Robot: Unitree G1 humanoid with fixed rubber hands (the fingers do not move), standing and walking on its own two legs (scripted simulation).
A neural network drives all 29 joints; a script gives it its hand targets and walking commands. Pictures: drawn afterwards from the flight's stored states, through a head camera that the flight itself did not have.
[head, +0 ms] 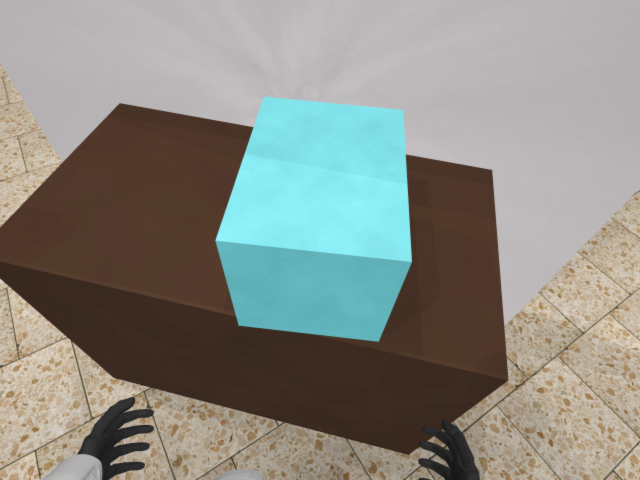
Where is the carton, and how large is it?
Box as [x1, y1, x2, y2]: [215, 97, 411, 341]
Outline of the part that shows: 264,97 215,240 238,324 246,326 378,341 411,262 402,110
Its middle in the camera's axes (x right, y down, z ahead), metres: +0.00 -0.03 +0.62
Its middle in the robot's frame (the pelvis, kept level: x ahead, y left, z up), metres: +0.48 +0.03 +0.00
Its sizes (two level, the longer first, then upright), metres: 0.294 0.224 0.224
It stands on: a pedestal, 0.66 m high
